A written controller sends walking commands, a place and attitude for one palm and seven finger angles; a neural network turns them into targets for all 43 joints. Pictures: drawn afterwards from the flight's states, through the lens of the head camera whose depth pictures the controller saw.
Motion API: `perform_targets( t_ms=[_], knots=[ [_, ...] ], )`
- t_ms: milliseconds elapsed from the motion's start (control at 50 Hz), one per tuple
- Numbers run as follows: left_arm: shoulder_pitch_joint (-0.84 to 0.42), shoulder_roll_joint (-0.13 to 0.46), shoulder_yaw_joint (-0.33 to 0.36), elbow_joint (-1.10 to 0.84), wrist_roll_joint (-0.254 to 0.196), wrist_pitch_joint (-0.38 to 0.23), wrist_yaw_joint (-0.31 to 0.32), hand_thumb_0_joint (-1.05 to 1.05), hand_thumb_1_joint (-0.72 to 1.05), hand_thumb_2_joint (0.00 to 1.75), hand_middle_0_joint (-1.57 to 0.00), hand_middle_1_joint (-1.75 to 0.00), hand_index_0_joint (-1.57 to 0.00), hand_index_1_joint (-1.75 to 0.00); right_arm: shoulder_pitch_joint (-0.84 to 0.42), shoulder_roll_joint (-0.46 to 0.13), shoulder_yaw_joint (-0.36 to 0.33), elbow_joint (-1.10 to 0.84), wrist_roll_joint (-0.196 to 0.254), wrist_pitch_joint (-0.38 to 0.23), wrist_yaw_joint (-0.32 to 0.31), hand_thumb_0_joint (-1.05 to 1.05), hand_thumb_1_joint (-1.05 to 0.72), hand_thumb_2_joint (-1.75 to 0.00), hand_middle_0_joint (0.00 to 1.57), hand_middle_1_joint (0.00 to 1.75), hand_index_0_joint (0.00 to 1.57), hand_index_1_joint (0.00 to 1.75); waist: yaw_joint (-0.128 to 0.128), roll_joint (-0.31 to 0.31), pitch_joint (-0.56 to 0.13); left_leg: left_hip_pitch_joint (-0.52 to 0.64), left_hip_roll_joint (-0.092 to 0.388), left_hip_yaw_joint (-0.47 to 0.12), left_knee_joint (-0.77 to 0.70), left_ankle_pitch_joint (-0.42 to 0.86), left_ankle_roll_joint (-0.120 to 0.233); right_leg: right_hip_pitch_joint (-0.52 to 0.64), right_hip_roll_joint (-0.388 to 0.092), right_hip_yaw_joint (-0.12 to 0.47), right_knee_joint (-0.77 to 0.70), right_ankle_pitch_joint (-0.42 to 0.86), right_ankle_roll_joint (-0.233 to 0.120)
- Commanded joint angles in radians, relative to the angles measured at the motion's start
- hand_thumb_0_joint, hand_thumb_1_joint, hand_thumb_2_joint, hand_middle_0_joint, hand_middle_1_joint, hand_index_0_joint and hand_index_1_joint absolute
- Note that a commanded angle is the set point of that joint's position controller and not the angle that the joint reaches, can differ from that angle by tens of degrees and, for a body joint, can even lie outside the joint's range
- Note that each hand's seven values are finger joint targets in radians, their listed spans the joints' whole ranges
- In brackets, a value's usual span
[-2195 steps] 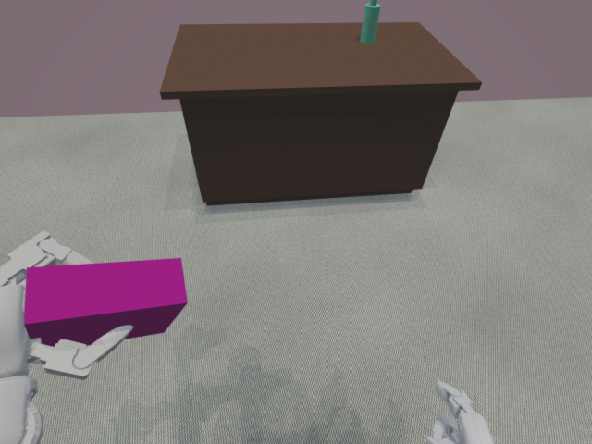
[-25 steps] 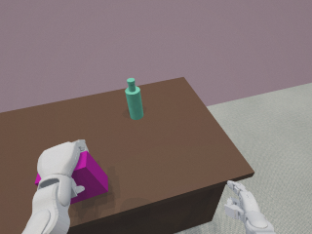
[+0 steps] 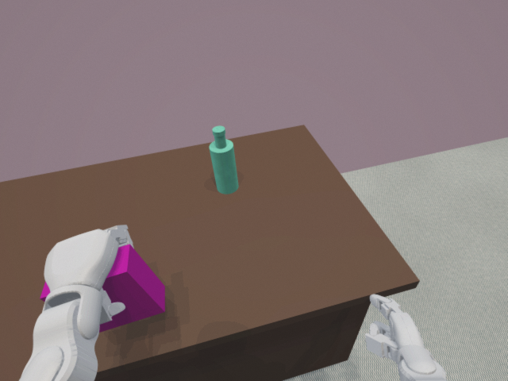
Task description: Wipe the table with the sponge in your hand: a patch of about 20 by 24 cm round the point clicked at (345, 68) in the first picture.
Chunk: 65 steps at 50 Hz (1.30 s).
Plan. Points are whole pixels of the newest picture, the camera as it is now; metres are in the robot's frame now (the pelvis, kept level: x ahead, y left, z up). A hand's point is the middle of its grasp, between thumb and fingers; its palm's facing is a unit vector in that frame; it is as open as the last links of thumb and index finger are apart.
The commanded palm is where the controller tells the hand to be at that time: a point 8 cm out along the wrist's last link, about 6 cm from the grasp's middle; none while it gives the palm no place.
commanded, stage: bring the sponge back beside the body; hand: left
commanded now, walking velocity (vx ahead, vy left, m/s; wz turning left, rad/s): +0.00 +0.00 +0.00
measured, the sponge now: (117, 298) +0.20 +0.27 +0.04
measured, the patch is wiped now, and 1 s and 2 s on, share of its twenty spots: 1.00 1.00 1.00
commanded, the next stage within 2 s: step back with the hand held close in 1.02 s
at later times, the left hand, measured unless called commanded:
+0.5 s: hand (84, 281) +0.19 +0.29 +0.10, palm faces +0.08 -0.15 -0.99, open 9.2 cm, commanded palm +0.16 +0.28 +0.17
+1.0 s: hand (77, 286) +0.18 +0.29 +0.11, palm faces +0.08 -0.15 -0.99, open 9.2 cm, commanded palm +0.15 +0.29 +0.17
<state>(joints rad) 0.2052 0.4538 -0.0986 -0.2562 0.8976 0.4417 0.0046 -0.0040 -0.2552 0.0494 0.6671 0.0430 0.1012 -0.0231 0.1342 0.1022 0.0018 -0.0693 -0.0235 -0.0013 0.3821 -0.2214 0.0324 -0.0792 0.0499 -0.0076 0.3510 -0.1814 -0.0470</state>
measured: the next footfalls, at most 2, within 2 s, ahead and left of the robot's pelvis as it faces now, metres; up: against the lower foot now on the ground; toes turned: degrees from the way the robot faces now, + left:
none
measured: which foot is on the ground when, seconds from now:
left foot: down 0.00-1.00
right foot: down 0.00-1.00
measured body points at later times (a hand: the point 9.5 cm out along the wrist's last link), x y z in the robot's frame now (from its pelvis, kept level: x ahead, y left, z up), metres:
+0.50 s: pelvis +0.00 +0.01 +0.00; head -0.03 -0.02 +0.45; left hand +0.18 +0.29 +0.15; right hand +0.25 -0.18 -0.07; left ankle +0.00 +0.10 -0.75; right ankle +0.01 -0.09 -0.75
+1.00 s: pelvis -0.01 +0.01 +0.00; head -0.04 -0.02 +0.45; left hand +0.17 +0.29 +0.16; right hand +0.25 -0.18 -0.07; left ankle +0.00 +0.10 -0.75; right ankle +0.01 -0.09 -0.75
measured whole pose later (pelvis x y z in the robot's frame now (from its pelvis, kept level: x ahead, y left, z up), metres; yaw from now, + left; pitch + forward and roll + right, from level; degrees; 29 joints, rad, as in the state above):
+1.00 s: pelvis -0.01 +0.01 +0.00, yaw +0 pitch -6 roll -1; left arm 0.30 0.51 -0.02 -0.38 0.86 0.41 -0.03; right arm 0.01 -0.26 0.06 0.65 0.04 0.08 -0.03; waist 0.15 0.10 0.02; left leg -0.07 -0.03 0.00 0.40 -0.22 0.04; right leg -0.08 0.04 -0.01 0.36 -0.18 -0.04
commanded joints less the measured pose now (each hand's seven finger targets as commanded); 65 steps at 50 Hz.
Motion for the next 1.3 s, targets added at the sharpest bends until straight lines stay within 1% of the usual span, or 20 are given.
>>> perform_targets(
  t_ms=[0, 40, 100, 440, 480, 540, 580, 740, 780, 840, 880, 1040, 1080, 1100, 1120, 1140, 1160, 1180, 1220, 1280],
  knots=[
    [-0.200, 0.199, 0.141, -0.226, 0.027, -0.005, 0.034, 0.00, 0.10, 1.30, -1.20, -1.60, -1.20, -1.60, -0.253, -0.096, -0.032, -0.195, 0.003, -0.061, -0.010, 0.00, -0.90, -0.90, 0.20, 0.30, 0.20, 0.30, -0.002, -0.042, -0.149, -0.007, 0.002, -0.085, -0.036, 0.207, 0.032, 0.042, -0.021, 0.118, -0.055, 0.104, -0.036],
    [-0.199, 0.201, 0.141, -0.192, 0.022, -0.003, 0.030, 0.00, 0.10, 1.30, -1.20, -1.60, -1.20, -1.60, -0.251, -0.100, -0.032, -0.188, 0.004, -0.056, -0.014, 0.00, -0.90, -0.90, 0.20, 0.30, 0.20, 0.30, -0.008, -0.063, -0.109, -0.014, 0.005, -0.086, -0.044, 0.181, 0.030, 0.016, -0.021, 0.114, -0.069, 0.063, -0.032],
    [-0.221, 0.223, 0.160, -0.238, 0.030, -0.015, 0.027, 0.00, 0.10, 1.30, -1.20, -1.60, -1.20, -1.60, -0.251, -0.096, -0.031, -0.199, 0.002, -0.065, -0.018, 0.00, -0.90, -0.90, 0.20, 0.30, 0.20, 0.30, 0.001, -0.032, -0.160, -0.007, 0.002, -0.086, -0.040, 0.181, 0.035, 0.044, -0.021, 0.117, -0.057, 0.063, -0.036],
    [-0.114, 0.243, 0.198, -0.267, 0.003, -0.020, 0.012, 0.00, 0.10, 1.30, -1.20, -1.60, -1.20, -1.60, -0.242, -0.103, -0.031, -0.201, -0.001, -0.064, -0.014, 0.00, -0.90, -0.90, 0.20, 0.30, 0.20, 0.30, 0.007, -0.039, -0.108, -0.022, 0.013, -0.104, -0.052, 0.186, 0.030, 0.030, -0.019, 0.103, -0.054, 0.066, -0.037],
    [-0.139, 0.269, 0.220, -0.332, 0.003, -0.028, 0.012, 0.00, 0.10, 1.30, -1.20, -1.60, -1.20, -1.60, -0.265, -0.101, -0.031, -0.211, 0.004, -0.070, -0.014, 0.00, -0.90, -0.90, 0.20, 0.30, 0.20, 0.30, 0.007, 0.004, -0.128, -0.020, 0.015, -0.118, -0.057, 0.167, 0.029, 0.042, -0.013, 0.137, -0.049, 0.055, -0.041],
    [-0.091, 0.253, 0.212, -0.301, -0.004, -0.028, 0.007, 0.00, 0.10, 1.30, -1.20, -1.60, -1.20, -1.60, -0.239, -0.103, -0.031, -0.204, -0.001, -0.068, -0.012, 0.00, -0.90, -0.90, 0.20, 0.30, 0.20, 0.30, 0.010, -0.024, -0.119, -0.020, 0.015, -0.111, -0.051, 0.187, 0.030, 0.039, -0.016, 0.102, -0.048, 0.070, -0.037],
    [-0.099, 0.278, 0.239, -0.346, -0.007, -0.031, 0.008, 0.00, 0.10, 1.30, -1.20, -1.60, -1.20, -1.60, -0.260, -0.102, -0.030, -0.212, 0.003, -0.074, -0.011, 0.00, -0.90, -0.90, 0.20, 0.30, 0.20, 0.30, 0.008, -0.001, -0.123, -0.024, 0.019, -0.123, -0.056, 0.172, 0.028, 0.043, -0.011, 0.135, -0.045, 0.061, -0.042],
    [-0.072, 0.254, 0.218, -0.291, -0.013, -0.028, -0.004, 0.00, 0.10, 1.30, -1.20, -1.60, -1.20, -1.60, -0.226, -0.108, -0.028, -0.205, -0.002, -0.072, -0.015, 0.00, -0.90, -0.90, 0.20, 0.30, 0.20, 0.30, 0.005, -0.045, -0.091, -0.027, 0.017, -0.111, -0.046, 0.182, 0.029, 0.017, -0.018, 0.102, -0.054, 0.067, -0.035],
    [-0.096, 0.271, 0.232, -0.342, -0.012, -0.035, 0.001, 0.00, 0.10, 1.30, -1.20, -1.60, -1.20, -1.60, -0.249, -0.104, -0.030, -0.213, 0.002, -0.079, -0.016, 0.00, -0.90, -0.90, 0.20, 0.30, 0.20, 0.30, 0.001, -0.020, -0.117, -0.024, 0.017, -0.118, -0.046, 0.165, 0.029, 0.028, -0.014, 0.142, -0.052, 0.055, -0.039],
    [-0.079, 0.263, 0.223, -0.308, -0.007, -0.037, -0.002, 0.00, 0.10, 1.30, -1.20, -1.60, -1.20, -1.60, -0.224, -0.105, -0.027, -0.208, -0.005, -0.078, -0.016, 0.00, -0.90, -0.90, 0.20, 0.30, 0.20, 0.30, 0.009, -0.019, -0.110, -0.023, 0.014, -0.110, -0.042, 0.179, 0.031, 0.027, -0.019, 0.104, -0.052, 0.066, -0.037],
    [-0.100, 0.286, 0.246, -0.358, -0.006, -0.047, 0.005, 0.00, 0.10, 1.30, -1.20, -1.60, -1.20, -1.60, -0.248, -0.102, -0.030, -0.214, 0.000, -0.084, -0.016, 0.00, -0.90, -0.90, 0.20, 0.30, 0.20, 0.30, 0.005, -0.004, -0.122, -0.028, 0.017, -0.122, -0.046, 0.159, 0.028, 0.038, -0.013, 0.144, -0.049, 0.050, -0.041],
    [-0.069, 0.258, 0.227, -0.288, -0.012, -0.034, 0.005, 0.00, 0.10, 1.30, -1.20, -1.60, -1.20, -1.60, -0.227, -0.105, -0.027, -0.204, -0.003, -0.077, -0.015, 0.00, -0.90, -0.90, 0.20, 0.30, 0.20, 0.30, 0.007, -0.036, -0.092, -0.035, 0.012, -0.109, -0.044, 0.158, 0.028, 0.019, -0.020, 0.112, -0.061, 0.042, -0.036],
    [-0.101, 0.282, 0.245, -0.350, -0.010, -0.041, 0.009, 0.00, 0.10, 1.30, -1.20, -1.60, -1.20, -1.60, -0.252, -0.103, -0.029, -0.211, 0.000, -0.083, -0.015, 0.00, -0.90, -0.90, 0.20, 0.30, 0.20, 0.30, 0.005, 0.006, -0.120, -0.028, 0.014, -0.117, -0.044, 0.155, 0.027, 0.032, -0.014, 0.145, -0.054, 0.045, -0.042],
    [-0.102, 0.266, 0.230, -0.337, -0.006, -0.038, 0.005, 0.00, 0.10, 1.30, -1.20, -1.60, -1.20, -1.60, -0.234, -0.100, -0.025, -0.216, -0.003, -0.084, -0.014, 0.00, -0.90, -0.90, 0.20, 0.30, 0.20, 0.30, 0.012, -0.005, -0.130, -0.031, 0.010, -0.111, -0.040, 0.167, 0.033, 0.044, -0.018, 0.114, -0.046, 0.056, -0.039],
    [-0.102, 0.263, 0.228, -0.242, -0.001, -0.032, 0.008, 0.00, 0.10, 1.30, -1.20, -1.60, -1.20, -1.60, -0.223, -0.104, -0.024, -0.192, 0.000, -0.080, -0.019, 0.00, -0.90, -0.90, 0.20, 0.30, 0.20, 0.30, -0.007, -0.039, -0.086, -0.041, 0.013, -0.108, -0.040, 0.160, 0.024, 0.003, -0.018, 0.118, -0.058, 0.038, -0.036],
    [-0.238, 0.101, 0.442, -0.482, -0.895, -0.268, 0.036, 0.00, 0.10, 1.30, -1.20, -1.60, -1.20, -1.60, -0.042, -0.065, -0.033, -0.416, 0.002, -0.082, -0.028, 0.00, -0.90, -0.90, 0.20, 0.30, 0.20, 0.30, -0.111, -0.186, 0.077, -0.079, 0.025, -0.113, 0.025, 0.004, 0.040, -0.180, -0.027, 0.169, -0.082, 0.154, -0.025],
    [-0.020, 0.185, 0.473, -0.276, -0.905, -0.345, 0.053, 0.00, 0.10, 1.30, -1.20, -1.60, -1.20, -1.60, 0.007, -0.077, -0.007, -0.337, -0.014, -0.094, -0.032, 0.00, -0.90, -0.90, 0.20, 0.30, 0.20, 0.30, -0.087, -0.250, 0.008, -0.076, 0.029, -0.123, 0.038, -0.023, 0.037, -0.176, -0.064, 0.138, -0.057, 0.124, -0.019],
    [0.033, 0.185, 0.533, -0.341, -0.948, -0.406, 0.069, 0.00, 0.10, 1.30, -1.20, -1.60, -1.20, -1.60, 0.061, -0.079, -0.024, -0.334, -0.011, -0.098, -0.042, 0.00, -0.90, -0.90, 0.20, 0.30, 0.20, 0.30, -0.083, -0.276, -0.038, -0.059, 0.033, -0.132, 0.057, -0.007, 0.029, -0.170, -0.101, 0.151, -0.057, 0.132, -0.009],
    [0.059, 0.149, 0.508, -0.480, -0.984, -0.484, 0.085, 0.00, 0.10, 1.30, -1.20, -1.60, -1.20, -1.60, 0.069, -0.084, -0.033, -0.320, -0.015, -0.113, -0.054, 0.00, -0.90, -0.90, 0.20, 0.30, 0.20, 0.30, -0.103, -0.158, -0.144, -0.048, 0.064, -0.117, 0.115, 0.042, 0.029, -0.169, -0.179, 0.151, -0.004, 0.199, -0.005],
    [0.170, 0.166, 0.559, -0.568, -1.001, -0.548, 0.114, 0.00, 0.10, 1.30, -1.20, -1.60, -1.20, -1.60, 0.094, -0.106, -0.045, -0.305, -0.027, -0.131, -0.066, 0.00, -0.90, -0.90, 0.20, 0.30, 0.20, 0.30, -0.105, 0.042, -0.202, -0.108, 0.106, -0.152, 0.109, 0.173, 0.025, -0.142, -0.181, 0.125, 0.101, 0.252, -0.004]
  ],
)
